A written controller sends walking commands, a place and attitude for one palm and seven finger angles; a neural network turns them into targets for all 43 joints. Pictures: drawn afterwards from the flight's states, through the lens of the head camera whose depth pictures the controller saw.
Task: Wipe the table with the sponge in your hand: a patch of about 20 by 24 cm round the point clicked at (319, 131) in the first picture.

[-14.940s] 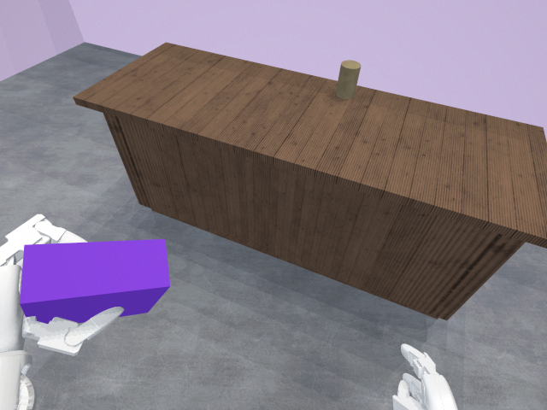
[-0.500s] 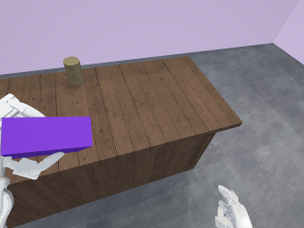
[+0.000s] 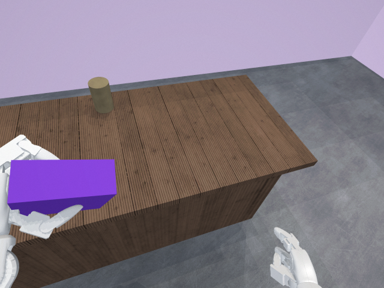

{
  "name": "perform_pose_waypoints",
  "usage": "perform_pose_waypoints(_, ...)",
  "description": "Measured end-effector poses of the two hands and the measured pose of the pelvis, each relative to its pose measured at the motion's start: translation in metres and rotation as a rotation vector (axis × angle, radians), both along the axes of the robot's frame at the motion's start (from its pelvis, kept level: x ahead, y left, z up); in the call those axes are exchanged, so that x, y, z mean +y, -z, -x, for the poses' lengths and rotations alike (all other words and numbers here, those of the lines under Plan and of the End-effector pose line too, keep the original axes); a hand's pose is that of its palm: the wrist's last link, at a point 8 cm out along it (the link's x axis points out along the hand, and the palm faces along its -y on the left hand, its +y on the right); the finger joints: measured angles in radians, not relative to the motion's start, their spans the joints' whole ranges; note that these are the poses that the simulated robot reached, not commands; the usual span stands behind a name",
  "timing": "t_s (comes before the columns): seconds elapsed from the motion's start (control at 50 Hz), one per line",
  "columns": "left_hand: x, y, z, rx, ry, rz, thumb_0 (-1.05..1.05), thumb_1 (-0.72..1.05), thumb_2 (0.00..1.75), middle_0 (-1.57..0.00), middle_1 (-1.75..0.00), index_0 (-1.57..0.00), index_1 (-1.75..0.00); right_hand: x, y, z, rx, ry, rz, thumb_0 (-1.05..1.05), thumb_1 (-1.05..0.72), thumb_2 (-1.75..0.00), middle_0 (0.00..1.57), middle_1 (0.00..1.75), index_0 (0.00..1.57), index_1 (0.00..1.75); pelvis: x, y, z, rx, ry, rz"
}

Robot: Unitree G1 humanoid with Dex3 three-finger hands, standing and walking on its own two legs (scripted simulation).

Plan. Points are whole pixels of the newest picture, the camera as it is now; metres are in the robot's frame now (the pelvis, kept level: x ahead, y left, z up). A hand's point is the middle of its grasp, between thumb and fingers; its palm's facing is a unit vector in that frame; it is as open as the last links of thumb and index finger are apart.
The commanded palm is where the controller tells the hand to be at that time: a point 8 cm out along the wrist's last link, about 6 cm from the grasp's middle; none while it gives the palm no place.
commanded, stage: look again from close up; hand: left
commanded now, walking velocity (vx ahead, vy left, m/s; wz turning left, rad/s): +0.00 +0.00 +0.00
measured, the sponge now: (79, 188) +0.23 +0.21 +0.13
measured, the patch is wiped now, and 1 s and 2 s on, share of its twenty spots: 0.00 0.00 0.00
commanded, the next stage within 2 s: shuffle to correct the standing spot in 0.26 s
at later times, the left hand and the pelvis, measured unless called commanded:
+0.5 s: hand (54, 205) +0.20 +0.23 +0.14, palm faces +0.40 -0.85 -0.35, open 9.8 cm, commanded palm +0.14 +0.26 +0.17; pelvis -0.01 -0.02 +0.00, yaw +1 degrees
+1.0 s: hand (91, 165) +0.27 +0.20 +0.15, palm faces +0.34 -0.86 -0.37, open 9.8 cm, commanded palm +0.21 +0.25 +0.17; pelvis +0.05 -0.03 -0.02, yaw -1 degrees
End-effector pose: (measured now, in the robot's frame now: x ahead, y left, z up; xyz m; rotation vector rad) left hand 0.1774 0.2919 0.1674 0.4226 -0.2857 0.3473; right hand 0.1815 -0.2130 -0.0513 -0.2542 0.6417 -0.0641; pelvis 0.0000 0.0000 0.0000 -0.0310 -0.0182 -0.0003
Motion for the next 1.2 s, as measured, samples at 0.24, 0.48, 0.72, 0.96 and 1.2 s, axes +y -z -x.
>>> perform_pose_waypoints(0.24, -0.012, 0.002, 0.017, 0.003, -0.021, 0.014, 0.00, -0.47, 1.01, -0.79, -1.35, -0.78, -1.35, -0.015, 0.010, 0.026, 0.061, 0.010, 0.018, 0.02, -0.90, -0.90, 0.20, 0.30, 0.20, 0.30, -0.009, -0.001, 0.010, -0.015, -0.015, 0.000)
perform_pose_waypoints(0.48, -0.019, 0.008, 0.021, 0.042, -0.034, 0.021, 0.00, -0.47, 1.01, -0.79, -1.35, -0.78, -1.35, -0.024, 0.013, 0.032, 0.047, 0.032, -0.006, 0.02, -0.90, -0.90, 0.20, 0.30, 0.20, 0.30, -0.017, 0.000, 0.012, -0.016, -0.012, -0.003)
perform_pose_waypoints(0.72, -0.025, 0.002, 0.000, -0.025, -0.037, -0.013, 0.00, -0.47, 1.01, -0.79, -1.34, -0.78, -1.35, -0.039, 0.024, 0.016, 0.071, 0.051, 0.016, 0.02, -0.90, -0.90, 0.20, 0.30, 0.20, 0.30, -0.025, 0.009, -0.013, -0.007, -0.012, -0.008)
perform_pose_waypoints(0.96, -0.047, 0.005, -0.049, -0.021, 0.049, -0.035, 0.00, -0.47, 1.01, -0.79, -1.34, -0.78, -1.35, -0.047, 0.033, -0.016, 0.080, 0.088, -0.019, 0.02, -0.90, -0.90, 0.20, 0.30, 0.20, 0.30, -0.032, 0.017, -0.043, 0.003, 0.009, -0.016)
perform_pose_waypoints(1.2, -0.049, -0.008, -0.072, 0.007, 0.048, -0.129, 0.00, -0.47, 1.01, -0.79, -1.34, -0.78, -1.35, -0.048, 0.048, -0.034, 0.108, 0.093, -0.047, 0.02, -0.90, -0.90, 0.20, 0.30, 0.20, 0.30, -0.033, 0.020, -0.067, -0.017, -0.019, -0.007)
